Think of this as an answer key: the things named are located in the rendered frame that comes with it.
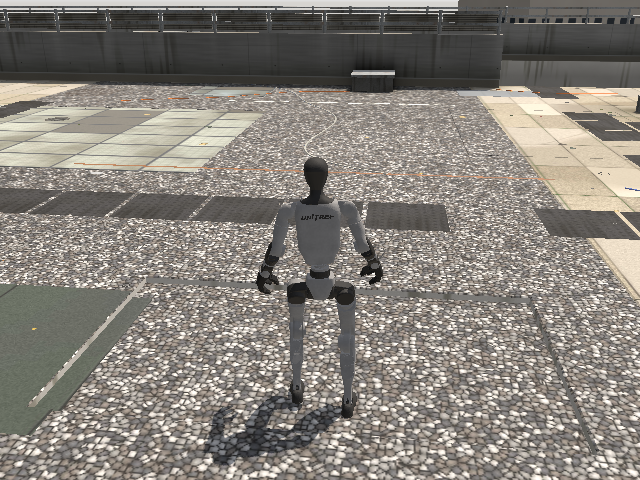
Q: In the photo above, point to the right robot thigh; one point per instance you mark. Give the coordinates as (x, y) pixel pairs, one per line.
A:
(344, 293)

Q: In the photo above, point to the robot left shin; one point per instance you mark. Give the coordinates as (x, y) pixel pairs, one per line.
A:
(296, 357)

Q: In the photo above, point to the right robot hand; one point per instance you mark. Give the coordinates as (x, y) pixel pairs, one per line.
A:
(368, 270)

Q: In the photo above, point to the robot left upper arm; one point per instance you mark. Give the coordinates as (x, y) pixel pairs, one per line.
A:
(286, 211)

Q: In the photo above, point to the left robot hand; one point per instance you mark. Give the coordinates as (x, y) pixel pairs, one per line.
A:
(261, 281)

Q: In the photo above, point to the robot right upper arm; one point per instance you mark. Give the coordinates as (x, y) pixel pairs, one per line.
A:
(349, 209)

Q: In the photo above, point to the right robot forearm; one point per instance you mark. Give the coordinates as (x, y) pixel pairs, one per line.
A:
(371, 257)

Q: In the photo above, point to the left robot forearm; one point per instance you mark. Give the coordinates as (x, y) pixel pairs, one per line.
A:
(268, 263)

